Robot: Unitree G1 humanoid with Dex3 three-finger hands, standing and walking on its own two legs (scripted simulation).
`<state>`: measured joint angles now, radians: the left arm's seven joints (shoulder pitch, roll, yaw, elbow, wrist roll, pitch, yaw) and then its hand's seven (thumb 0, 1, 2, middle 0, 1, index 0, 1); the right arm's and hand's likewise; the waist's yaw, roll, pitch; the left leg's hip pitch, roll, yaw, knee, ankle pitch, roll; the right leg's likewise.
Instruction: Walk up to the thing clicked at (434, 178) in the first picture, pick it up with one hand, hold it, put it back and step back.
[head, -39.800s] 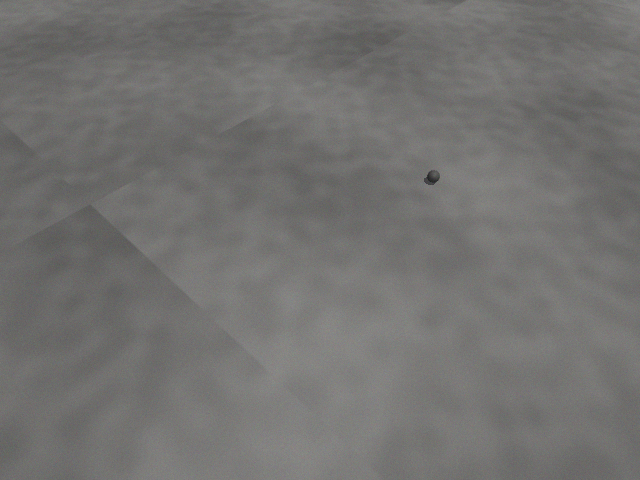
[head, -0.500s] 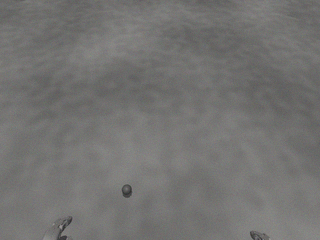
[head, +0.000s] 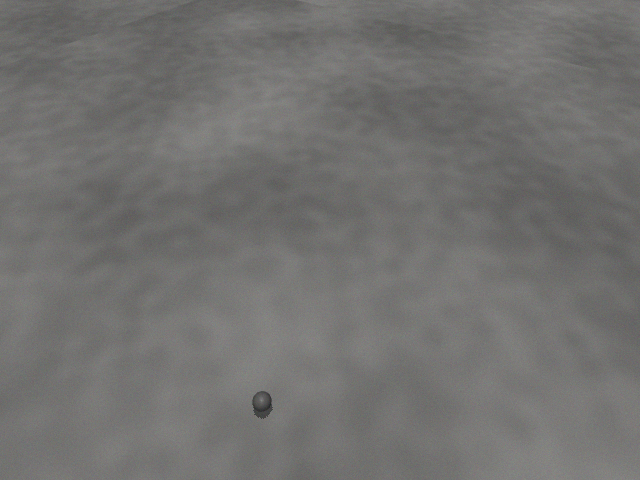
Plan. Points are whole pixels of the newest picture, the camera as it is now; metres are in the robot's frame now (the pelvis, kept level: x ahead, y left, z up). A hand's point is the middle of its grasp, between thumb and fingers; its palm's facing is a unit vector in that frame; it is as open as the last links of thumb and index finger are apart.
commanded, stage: stand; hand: left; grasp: from above
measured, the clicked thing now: (261, 401) +0.50 +0.20 -0.75
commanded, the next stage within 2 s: step back in 1.76 s
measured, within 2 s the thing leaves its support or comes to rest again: neither
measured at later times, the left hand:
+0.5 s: hand out of the picture +0.05 +0.23 -0.16, palm faces +0.02 -0.94 -0.34, open 7.3 cm
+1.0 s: hand out of the picture +0.10 +0.23 -0.15, palm faces +0.02 -0.94 -0.34, open 7.3 cm
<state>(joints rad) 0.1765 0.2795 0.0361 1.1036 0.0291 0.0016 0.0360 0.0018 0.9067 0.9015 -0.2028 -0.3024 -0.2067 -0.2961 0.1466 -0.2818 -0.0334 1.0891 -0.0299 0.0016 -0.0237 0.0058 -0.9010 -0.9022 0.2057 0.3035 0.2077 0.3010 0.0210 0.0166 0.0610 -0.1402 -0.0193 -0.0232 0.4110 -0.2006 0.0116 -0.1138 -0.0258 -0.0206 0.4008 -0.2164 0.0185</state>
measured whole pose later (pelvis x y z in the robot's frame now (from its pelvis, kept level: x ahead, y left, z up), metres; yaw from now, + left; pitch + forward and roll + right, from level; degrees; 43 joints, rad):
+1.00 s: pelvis +0.01 -0.01 +0.01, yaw +0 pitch -3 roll +0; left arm 0.08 0.31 0.03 1.16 0.01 -0.01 0.02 0.00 0.91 0.90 -0.20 -0.30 -0.21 -0.30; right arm 0.10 -0.33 -0.01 1.14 -0.02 -0.01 -0.02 0.00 -0.90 -0.90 0.21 0.30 0.21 0.30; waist 0.00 0.02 0.05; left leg -0.10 0.00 -0.02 0.32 -0.17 -0.01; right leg -0.08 0.00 -0.02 0.31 -0.19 0.00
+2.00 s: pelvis -0.02 +0.00 -0.01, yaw -1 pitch -2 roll -1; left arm 0.06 0.38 0.06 1.00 0.01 0.03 0.01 0.00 0.91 0.90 -0.20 -0.30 -0.21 -0.30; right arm 0.08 -0.40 -0.05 1.02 -0.01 0.04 0.01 0.00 -0.90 -0.90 0.21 0.30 0.21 0.30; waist -0.01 0.01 0.17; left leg -0.30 -0.02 -0.03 0.66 -0.33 0.03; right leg -0.26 -0.01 -0.01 0.53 -0.23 0.00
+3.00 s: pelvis -0.29 +0.02 -0.01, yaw +0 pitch -3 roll -1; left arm 0.11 0.38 0.08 0.81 0.01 0.08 0.02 0.00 0.91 0.90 -0.20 -0.30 -0.21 -0.30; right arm 0.19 -0.36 -0.04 0.88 -0.04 0.03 0.00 0.01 -0.90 -0.90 0.21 0.30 0.21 0.30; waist -0.02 -0.03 0.19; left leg -0.26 -0.02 -0.06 0.62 -0.31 0.03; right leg -0.49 0.08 0.10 1.04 -0.50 -0.01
